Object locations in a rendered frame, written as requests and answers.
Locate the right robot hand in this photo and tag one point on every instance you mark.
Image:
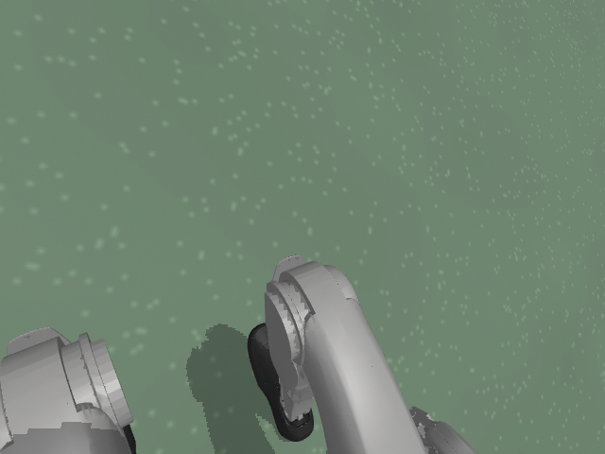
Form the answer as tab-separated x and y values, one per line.
439	437

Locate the right robot foot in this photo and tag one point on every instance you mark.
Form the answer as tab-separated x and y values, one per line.
268	381

